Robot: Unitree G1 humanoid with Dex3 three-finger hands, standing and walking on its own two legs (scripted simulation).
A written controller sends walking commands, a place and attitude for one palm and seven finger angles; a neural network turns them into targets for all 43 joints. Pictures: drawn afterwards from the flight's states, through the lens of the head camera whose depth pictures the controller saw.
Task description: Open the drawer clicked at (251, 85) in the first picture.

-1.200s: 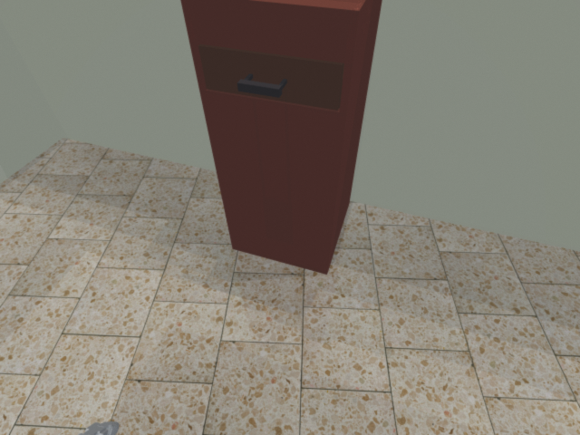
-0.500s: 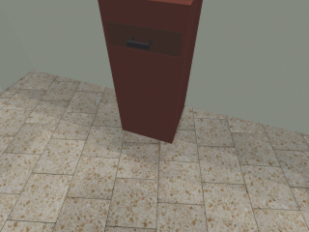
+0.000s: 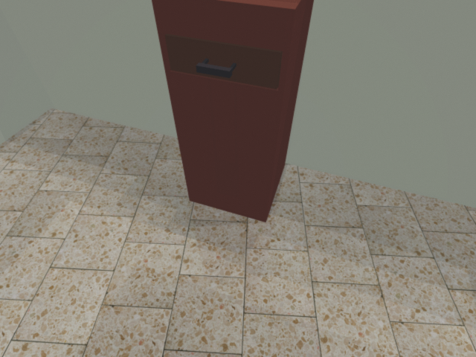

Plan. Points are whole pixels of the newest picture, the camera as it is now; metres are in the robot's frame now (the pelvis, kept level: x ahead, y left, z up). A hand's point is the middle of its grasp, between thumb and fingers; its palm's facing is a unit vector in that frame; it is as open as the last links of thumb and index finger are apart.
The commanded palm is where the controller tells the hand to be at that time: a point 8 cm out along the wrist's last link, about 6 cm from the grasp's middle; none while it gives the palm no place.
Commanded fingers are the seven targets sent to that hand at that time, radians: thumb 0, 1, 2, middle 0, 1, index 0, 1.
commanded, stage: look at it before walking up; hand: left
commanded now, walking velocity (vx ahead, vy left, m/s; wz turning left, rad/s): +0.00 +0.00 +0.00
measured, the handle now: (216, 67) +0.93 +0.12 +0.04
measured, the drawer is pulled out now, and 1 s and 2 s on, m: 0.00 0.00 0.00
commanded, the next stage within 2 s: turn to face it in 0.24 s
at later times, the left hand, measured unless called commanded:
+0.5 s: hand out of the picture +0.07 +0.23 -0.16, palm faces -0.03 -0.94 -0.33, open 7.4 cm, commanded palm none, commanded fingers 0.00 0.90 0.90 -0.20 -0.30 -0.20 -0.30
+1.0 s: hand out of the picture +0.08 +0.18 -0.18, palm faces -0.17 -0.96 -0.24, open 7.4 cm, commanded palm none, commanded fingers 0.00 0.90 0.90 -0.20 -0.30 -0.20 -0.30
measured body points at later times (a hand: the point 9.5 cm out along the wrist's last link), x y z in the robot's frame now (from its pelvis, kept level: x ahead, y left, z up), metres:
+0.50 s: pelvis +0.01 +0.00 +0.00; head +0.01 -0.01 +0.45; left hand +0.07 +0.28 -0.14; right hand +0.08 -0.29 -0.14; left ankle +0.00 +0.12 -0.75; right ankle +0.00 -0.12 -0.75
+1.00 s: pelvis -0.01 +0.00 -0.02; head +0.01 -0.01 +0.43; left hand +0.09 +0.23 -0.16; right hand -0.04 -0.24 -0.18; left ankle +0.00 +0.12 -0.75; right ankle -0.03 -0.10 -0.74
